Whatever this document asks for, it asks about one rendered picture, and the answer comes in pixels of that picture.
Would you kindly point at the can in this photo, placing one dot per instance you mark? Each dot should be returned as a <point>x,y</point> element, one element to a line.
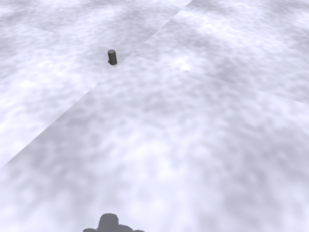
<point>112,57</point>

